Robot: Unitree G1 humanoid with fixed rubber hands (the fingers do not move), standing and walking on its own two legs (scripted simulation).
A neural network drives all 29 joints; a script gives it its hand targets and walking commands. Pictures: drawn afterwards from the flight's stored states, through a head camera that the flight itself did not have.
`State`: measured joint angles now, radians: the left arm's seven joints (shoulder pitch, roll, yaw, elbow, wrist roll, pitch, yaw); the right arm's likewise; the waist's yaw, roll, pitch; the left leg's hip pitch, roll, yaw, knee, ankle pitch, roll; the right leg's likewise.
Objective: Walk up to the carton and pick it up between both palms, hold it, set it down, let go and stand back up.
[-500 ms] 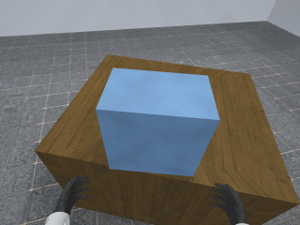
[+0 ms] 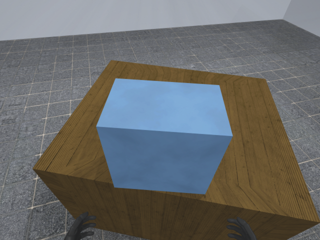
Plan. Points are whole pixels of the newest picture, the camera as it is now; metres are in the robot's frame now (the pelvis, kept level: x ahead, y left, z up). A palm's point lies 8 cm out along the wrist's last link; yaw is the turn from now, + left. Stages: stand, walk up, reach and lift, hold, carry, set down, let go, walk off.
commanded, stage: set down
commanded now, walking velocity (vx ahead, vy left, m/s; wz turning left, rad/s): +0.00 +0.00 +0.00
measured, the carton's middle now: (163, 139) +0.41 +0.02 +0.01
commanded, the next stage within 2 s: let go in 0.38 s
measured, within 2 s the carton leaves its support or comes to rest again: neither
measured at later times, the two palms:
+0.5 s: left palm (76, 238) +0.16 +0.23 -0.09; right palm out of the picture +0.15 -0.22 -0.08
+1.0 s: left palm out of the picture +0.13 +0.24 -0.10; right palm out of the picture +0.13 -0.22 -0.10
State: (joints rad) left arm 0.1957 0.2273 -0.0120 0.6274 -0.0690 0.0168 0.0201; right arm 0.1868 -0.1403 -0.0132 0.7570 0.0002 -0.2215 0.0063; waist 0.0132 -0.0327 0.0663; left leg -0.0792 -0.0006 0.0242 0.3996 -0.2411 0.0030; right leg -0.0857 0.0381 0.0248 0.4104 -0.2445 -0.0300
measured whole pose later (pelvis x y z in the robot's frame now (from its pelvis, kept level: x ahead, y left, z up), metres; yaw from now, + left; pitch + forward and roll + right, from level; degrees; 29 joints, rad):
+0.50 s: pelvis +0.01 +0.00 +0.00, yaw +0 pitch -4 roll +0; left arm 0.19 0.20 0.00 0.58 0.00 0.09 0.03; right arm 0.16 -0.17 -0.03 0.82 -0.02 -0.24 0.03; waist 0.00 -0.03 0.07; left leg -0.08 0.01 0.04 0.40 -0.26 0.01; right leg -0.08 0.04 0.02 0.39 -0.24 -0.03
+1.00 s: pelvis +0.00 +0.01 +0.00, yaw +0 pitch -3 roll -1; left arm 0.21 0.20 0.00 0.65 0.03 0.03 0.02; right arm 0.20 -0.18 -0.02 0.80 -0.02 -0.10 0.01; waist 0.00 -0.01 0.01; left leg -0.14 0.00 0.03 0.46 -0.27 0.02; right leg -0.13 0.03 0.00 0.43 -0.25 -0.02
